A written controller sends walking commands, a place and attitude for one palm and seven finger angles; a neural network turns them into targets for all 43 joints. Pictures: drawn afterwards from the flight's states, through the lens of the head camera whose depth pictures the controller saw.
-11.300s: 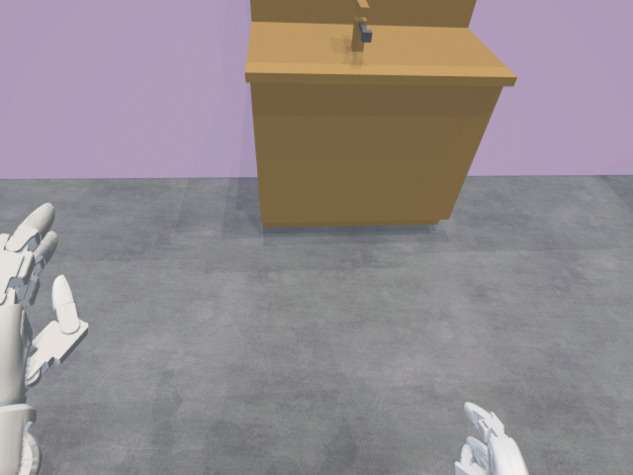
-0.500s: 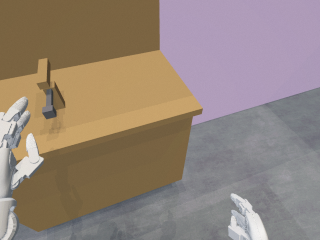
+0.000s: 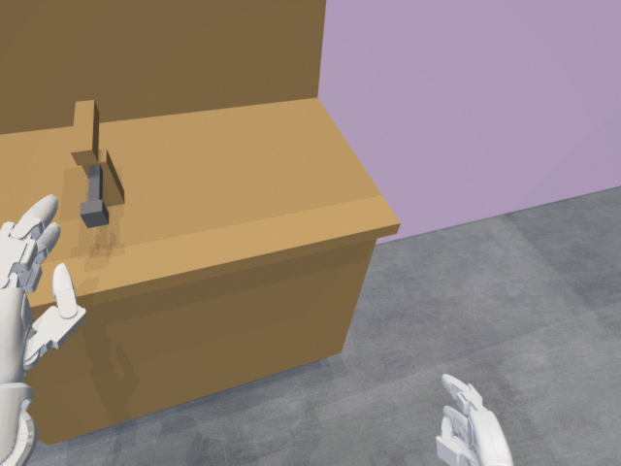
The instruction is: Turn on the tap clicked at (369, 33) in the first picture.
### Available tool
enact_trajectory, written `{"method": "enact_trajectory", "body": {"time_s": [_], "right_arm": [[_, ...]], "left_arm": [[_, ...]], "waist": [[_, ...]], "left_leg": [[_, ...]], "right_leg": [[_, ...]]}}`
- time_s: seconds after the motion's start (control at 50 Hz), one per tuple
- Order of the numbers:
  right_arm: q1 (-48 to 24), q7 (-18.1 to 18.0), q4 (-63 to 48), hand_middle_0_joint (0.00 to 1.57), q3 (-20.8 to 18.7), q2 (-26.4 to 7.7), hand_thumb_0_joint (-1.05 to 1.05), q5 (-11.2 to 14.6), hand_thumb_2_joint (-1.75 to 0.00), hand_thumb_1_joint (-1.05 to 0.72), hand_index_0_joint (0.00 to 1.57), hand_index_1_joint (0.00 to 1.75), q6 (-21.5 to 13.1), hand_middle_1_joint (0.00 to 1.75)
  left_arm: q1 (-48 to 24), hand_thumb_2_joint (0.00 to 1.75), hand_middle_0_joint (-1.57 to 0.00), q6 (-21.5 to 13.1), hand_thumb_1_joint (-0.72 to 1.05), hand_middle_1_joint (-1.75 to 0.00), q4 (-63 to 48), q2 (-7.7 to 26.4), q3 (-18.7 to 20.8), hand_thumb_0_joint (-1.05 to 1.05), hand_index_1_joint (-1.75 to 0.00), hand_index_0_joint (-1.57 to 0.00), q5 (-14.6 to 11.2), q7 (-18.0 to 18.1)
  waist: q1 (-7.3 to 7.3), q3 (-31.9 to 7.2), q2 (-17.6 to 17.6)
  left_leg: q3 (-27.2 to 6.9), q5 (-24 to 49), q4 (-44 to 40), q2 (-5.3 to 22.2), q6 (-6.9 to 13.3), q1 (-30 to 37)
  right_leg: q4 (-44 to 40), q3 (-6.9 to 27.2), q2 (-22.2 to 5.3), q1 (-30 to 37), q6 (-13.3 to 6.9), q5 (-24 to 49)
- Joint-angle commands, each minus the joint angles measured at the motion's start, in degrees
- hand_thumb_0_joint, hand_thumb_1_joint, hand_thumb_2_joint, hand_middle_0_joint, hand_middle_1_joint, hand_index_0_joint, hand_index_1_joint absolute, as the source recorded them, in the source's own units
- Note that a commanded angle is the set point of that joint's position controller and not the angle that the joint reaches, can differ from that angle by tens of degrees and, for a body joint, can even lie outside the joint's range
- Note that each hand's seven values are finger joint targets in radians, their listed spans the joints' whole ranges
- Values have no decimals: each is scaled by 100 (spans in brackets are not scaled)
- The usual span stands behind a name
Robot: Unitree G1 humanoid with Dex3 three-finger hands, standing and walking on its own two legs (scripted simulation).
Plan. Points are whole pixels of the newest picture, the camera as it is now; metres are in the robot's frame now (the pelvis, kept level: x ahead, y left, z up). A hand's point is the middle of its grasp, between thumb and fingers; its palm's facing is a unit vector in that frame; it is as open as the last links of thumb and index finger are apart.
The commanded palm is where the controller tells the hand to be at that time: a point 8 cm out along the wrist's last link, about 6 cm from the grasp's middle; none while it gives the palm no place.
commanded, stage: come to a stop and stand still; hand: left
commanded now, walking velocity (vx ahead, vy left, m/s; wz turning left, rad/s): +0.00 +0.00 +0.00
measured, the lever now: (94, 213) +0.41 +0.35 +0.06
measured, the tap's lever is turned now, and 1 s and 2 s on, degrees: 0 0 0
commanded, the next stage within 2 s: look again from close up in 1.24 s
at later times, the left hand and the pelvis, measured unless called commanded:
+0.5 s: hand (15, 273) +0.23 +0.29 +0.18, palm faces +0.50 -0.77 -0.39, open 7.4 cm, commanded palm +0.14 +0.29 +0.17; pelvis -0.01 +0.00 -0.01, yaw +2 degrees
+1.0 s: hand (51, 308) +0.21 +0.26 +0.17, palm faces +0.42 -0.84 -0.34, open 7.4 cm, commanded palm +0.15 +0.29 +0.17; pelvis -0.01 +0.01 +0.00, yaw +0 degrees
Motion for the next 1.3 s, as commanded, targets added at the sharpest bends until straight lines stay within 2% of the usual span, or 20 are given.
{"method": "enact_trajectory", "body": {"time_s": [0.0, 0.08, 0.18, 0.36, 0.38, 0.4, 0.42, 0.44, 0.48, 0.5, 0.56, 0.64, 0.66, 0.68, 0.7, 0.78, 0.9, 1.02, 1.18, 1.28], "right_arm": [[-500, -71, -915, 20, -327, -749, 0, -16, -90, -90, 20, 30, -299, 30], [-486, -60, -885, 20, -358, -759, 0, -20, -90, -90, 20, 30, -332, 30], [-467, -78, -818, 20, -396, -779, 0, 22, -90, -90, 20, 30, -247, 30], [-546, -117, -877, 20, -370, -781, 0, 14, -90, -90, 20, 30, -93, 30], [424, -477, -1686, 20, 837, -1031, 0, 304, -90, -90, 20, 30, -49, 30], [-81, -345, -1009, 20, -5, -197, 0, 345, -90, -90, 20, 30, -302, 30], [-393, -130, -814, 20, -4, -571, 0, 48, -90, -90, 20, 30, -337, 30], [-341, -51, -815, 20, -228, -946, 0, -21, -90, -90, 20, 30, -348, 30], [-204, 117, -835, 20, -330, -963, 0, -59, -90, -90, 20, 30, -427, 30], [-183, 179, -873, 20, -315, -886, 0, -7, -90, -90, 20, 30, -434, 30], [-385, 240, -804, 20, -360, -958, 0, 4, -90, -90, 20, 30, -456, 30], [-575, 78, -755, 20, -344, -935, 0, -47, -90, -90, 20, 30, -365, 30], [-617, 26, -766, 20, -342, -919, 0, -59, -90, -90, 20, 30, -339, 30], [-645, -33, -743, 20, -348, -949, 0, -80, -90, -90, 20, 30, -291, 30], [-660, -72, -792, 20, -318, -848, 0, -76, -90, -90, 20, 30, -273, 30], [-701, -124, -816, 20, -310, -857, 0, -75, -90, -90, 20, 30, -332, 30], [-573, -71, -725, 20, -373, -891, 0, -76, -90, -90, 20, 30, -388, 30], [-609, -126, -723, 20, -384, -886, 0, -64, -90, -90, 20, 30, -201, 30], [-755, -185, -832, 20, -322, -827, 0, -74, -90, -90, 20, 30, -188, 30], [-716, -167, -803, 20, -332, -830, 0, -84, -90, -90, 20, 30, -189, 30]], "left_arm": [[-587, 90, -20, -443, 90, -30, -2012, 1030, 693, 0, -30, -20, -61, 104], [-422, 90, -20, -446, 90, -30, -2190, 1086, 756, 0, -30, -20, -56, 164], [-179, 90, -20, -359, 90, -30, -1706, 909, 701, 0, -30, -20, -74, 182], [-506, 90, -20, -318, 90, -30, -1561, 840, 544, 0, -30, -20, -48, 164], [-5966, 90, -20, -1210, 90, -30, -3547, 5249, 2010, 0, -30, -20, 171, 373], [-3573, 90, -20, -829, 90, -30, -721, 2177, 1864, 0, -30, -20, 245, 266], [-2923, 90, -20, -709, 90, -30, -816, 1799, 1327, 0, -30, -20, 70, 246], [-2218, 90, -20, -647, 90, -30, -352, 1826, 1291, 0, -30, -20, 2, 277], [-1082, 90, -20, -671, 90, -30, -474, 1340, 971, 0, -30, -20, -146, 148], [-774, 90, -20, -679, 90, -30, -904, 782, 472, 0, -30, -20, -173, 58], [-132, 90, -20, -561, 90, -30, -1515, 621, 311, 0, -30, -20, -119, 66], [-193, 90, -20, -449, 90, -30, -1525, 1047, 906, 0, -30, -20, -63, 190], [-284, 90, -20, -463, 90, -30, -1606, 1143, 1034, 0, -30, -20, -57, 203], [-568, 90, -20, -482, 90, -30, -1833, 1605, 1430, 0, -30, -20, -53, 273], [-503, 90, -20, -488, 90, -30, -1745, 1277, 1219, 0, -30, -20, -82, 255], [-758, 90, -20, -495, 90, -30, -2147, 1322, 1128, 0, -30, -20, -78, 265], [-108, 90, -20, -420, 90, -30, -1857, 712, 633, 0, -30, -20, -68, 262], [-213, 90, -20, -326, 90, -30, -1356, 769, 702, 0, -30, -20, -75, 255], [-799, 90, -20, -312, 90, -30, -1932, 918, 635, 0, -30, -20, -66, 283], [-460, 90, -20, -275, 90, -30, -1873, 882, 663, 0, -30, -20, -71, 322]], "waist": [[69, -996, 720], [62, -1264, 830], [61, -1015, 559], [95, -662, 466], [-381, -43, 1938], [173, -797, 833], [66, -227, 732], [202, -407, 899], [184, -945, 833], [143, -980, 823], [123, -833, 323], [98, -722, -63], [91, -733, -27], [87, -805, 166], [72, -812, 303], [83, -957, 931], [60, -975, 531], [49, -601, 270], [76, -766, 730], [89, -899, 693]], "left_leg": [[-127, 1828, -390, 118, -223, -322], [-96, 2400, -184, 117, -288, -47], [-122, 2687, -243, 173, -414, -64], [-177, 883, -715, 152, -265, -750], [-634, -176, -529, 376, 46, -2324], [-706, -349, -426, 805, 64, -1320], [-408, 136, -577, 550, -67, -1119], [-152, 310, -283, 371, -131, -909], [-115, 774, 110, 199, -193, -679], [-94, 805, 51, 227, -212, -642], [-83, 734, -70, 284, -166, -514], [-163, 582, -282, 354, -164, -574], [-174, 511, -290, 338, -155, -580], [-169, 519, -329, 324, -161, -538], [-161, 551, -305, 331, -126, -564], [-98, 773, -214, 268, -132, -370], [-101, 1191, -154, 254, -183, -255], [-147, 764, -413, 296, -190, -509], [-110, 807, -512, 224, -181, -391], [-142, 1187, -458, 220, -247, -380]], "right_leg": [[269, 51, -71, 1199, -38, 1584], [424, 35, -80, 1227, -52, 2056], [396, -35, -33, 1050, -26, 2000], [144, 49, -31, 1124, 19, 839], [955, 200, 241, 1356, 387, -553], [726, 9, -256, 217, 108, -1301], [431, -147, -157, 183, -21, -1032], [349, 119, -121, 323, -134, -305], [376, 479, -371, 628, -230, 751], [384, 484, -410, 704, -218, 773], [230, 471, -298, 561, -131, 668], [206, 347, -217, 497, -42, 404], [204, 368, -216, 487, -44, 328], [247, 403, -198, 549, -54, 348], [262, 348, -260, 613, -62, 419], [308, 381, -285, 689, -94, 712], [265, 268, -259, 689, -80, 1056], [125, 249, -186, 480, -18, 607], [103, 172, -158, 687, -11, 698], [148, 110, -159, 845, -18, 945]]}}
